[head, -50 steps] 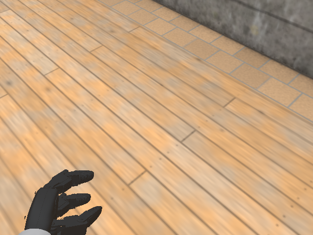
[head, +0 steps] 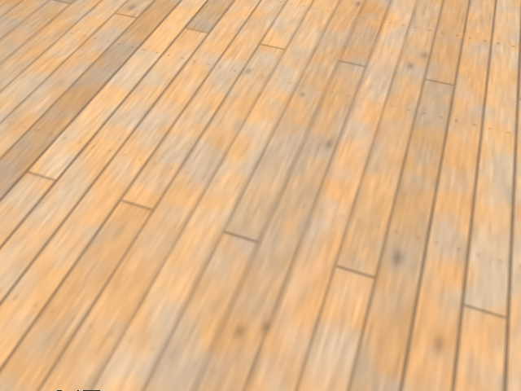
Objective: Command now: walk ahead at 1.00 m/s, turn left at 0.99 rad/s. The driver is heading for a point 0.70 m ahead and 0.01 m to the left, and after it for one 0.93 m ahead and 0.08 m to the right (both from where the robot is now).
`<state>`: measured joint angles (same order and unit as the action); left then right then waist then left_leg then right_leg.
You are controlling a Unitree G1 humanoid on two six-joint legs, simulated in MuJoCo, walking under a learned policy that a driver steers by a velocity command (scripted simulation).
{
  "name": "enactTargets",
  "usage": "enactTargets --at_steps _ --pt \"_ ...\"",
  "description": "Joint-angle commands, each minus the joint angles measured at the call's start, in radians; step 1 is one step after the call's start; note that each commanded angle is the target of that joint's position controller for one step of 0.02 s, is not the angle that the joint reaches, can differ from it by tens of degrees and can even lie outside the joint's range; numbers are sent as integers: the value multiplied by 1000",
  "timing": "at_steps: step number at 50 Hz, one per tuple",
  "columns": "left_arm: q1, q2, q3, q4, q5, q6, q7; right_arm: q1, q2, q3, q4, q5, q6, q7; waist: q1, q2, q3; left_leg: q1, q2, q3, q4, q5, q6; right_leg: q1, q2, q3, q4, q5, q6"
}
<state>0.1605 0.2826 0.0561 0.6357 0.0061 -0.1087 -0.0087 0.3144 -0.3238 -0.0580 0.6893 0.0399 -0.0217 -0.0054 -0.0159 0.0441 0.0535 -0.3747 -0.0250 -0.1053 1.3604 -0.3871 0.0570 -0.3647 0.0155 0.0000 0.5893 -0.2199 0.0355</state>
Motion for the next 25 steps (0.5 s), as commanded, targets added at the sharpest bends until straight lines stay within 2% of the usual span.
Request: enactTargets --at_steps 1,2,3,4,5,7,9,11,13,14,15,16,17,18,19,20,21,22,23,24,25 --pt "117 97 34 10 11 -3 10 -88 -59 -13 -135 -1 -7 15 64 -135 -41 -384 157 -22 8 77 2 349 -277 362 -343 -156 -142" --pt "114 75 28 28 0 -7 7 -87 -39 -11 -142 10 3 19 50 -158 -30 -388 172 -14 -2 72 7 328 -271 305 -358 -123 -140" --pt "113 66 27 45 -12 -10 5 -97 -22 -6 -151 14 12 22 39 -152 -14 -408 189 -10 -13 70 9 310 -275 257 -374 -92 -143" --pt "110 73 29 57 -17 -11 5 -114 -11 -2 -160 10 17 25 31 -137 10 -441 195 -5 -22 101 6 298 -280 207 -392 -47 -148" --pt "107 87 32 66 -14 -11 6 -128 -6 1 -167 5 18 28 24 -119 27 -468 202 -6 -36 144 -1 291 -288 163 -407 -5 -153" --pt "90 109 35 72 3 -11 12 -152 -15 1 -172 4 14 34 14 -96 62 -483 199 3 -105 257 -17 264 -275 49 -442 70 -150" --pt "133 120 31 94 12 -15 11 -214 -17 5 -179 -1 5 40 35 -52 101 -465 170 32 -219 361 -13 252 -252 -37 -477 131 -150" --pt "200 139 30 123 8 -14 7 -294 -1 14 -192 -4 -8 53 66 -12 136 -428 137 75 -382 429 17 284 -244 -102 -511 202 -139" --pt "264 170 31 156 -3 -5 4 -377 13 21 -216 -2 -28 73 84 -9 164 -387 96 131 -534 431 49 357 -263 -139 -532 358 -139" --pt "263 196 32 163 -9 1 4 -394 4 18 -226 0 -35 81 68 -33 159 -329 63 170 -598 409 65 385 -269 -167 -510 556 -136" --pt "286 224 34 177 -15 7 8 -414 -11 11 -238 -3 -40 83 54 -69 133 -263 17 212 -625 356 75 424 -286 -173 -465 836 -150" --pt "299 247 34 192 -18 16 14 -399 -33 -2 -247 -4 -38 82 15 -126 94 -207 -24 235 -640 273 88 481 -309 -172 -384 1112 -165" --pt "295 265 32 206 -17 26 19 -304 -75 -24 -239 -4 -32 76 -62 -180 22 -84 -44 225 -661 207 113 507 -332 -158 -241 1294 -174" --pt "267 275 28 218 -16 36 23 -91 -134 -55 -186 -4 -21 61 -184 -210 -91 176 -43 194 -711 223 144 444 -329 -143 -35 1342 -171" --pt "212 254 16 210 -20 37 28 167 -178 -82 -107 -5 -10 38 -319 -188 -193 560 29 97 -767 286 156 197 -270 -129 273 1120 -143" --pt "378 33 -38 172 -18 20 8 168 -263 -82 -75 -40 -26 27 -122 156 -356 953 321 -388 -784 -15 231 -225 -64 -46 712 -164 -106" --pt "326 109 -29 169 -62 -19 5 212 -182 -66 -86 -49 -45 29 -174 122 -536 917 391 -695 -980 -276 233 -266 -29 172 834 -249 -139" --pt "161 152 -6 118 -99 -27 11 168 -120 -47 -60 -57 -63 35 -180 65 -305 757 362 -584 -1061 -266 189 -367 -54 168 857 -190 -133" --pt "114 113 -14 92 -96 -30 14 110 -103 -43 -39 -50 -76 39 -128 -1 -150 581 348 -455 -1097 -154 176 -389 -97 154 802 -115 -129" --pt "109 89 -13 102 -71 -20 16 43 -67 -36 -26 -56 -86 40 -73 -39 -76 442 320 -341 -1113 -55 153 -359 -141 145 758 -53 -117" --pt "170 79 -7 125 -64 4 12 -4 -14 -24 -20 -72 -98 44 -14 -18 -53 337 287 -231 -1128 26 130 -289 -178 156 737 9 -110"
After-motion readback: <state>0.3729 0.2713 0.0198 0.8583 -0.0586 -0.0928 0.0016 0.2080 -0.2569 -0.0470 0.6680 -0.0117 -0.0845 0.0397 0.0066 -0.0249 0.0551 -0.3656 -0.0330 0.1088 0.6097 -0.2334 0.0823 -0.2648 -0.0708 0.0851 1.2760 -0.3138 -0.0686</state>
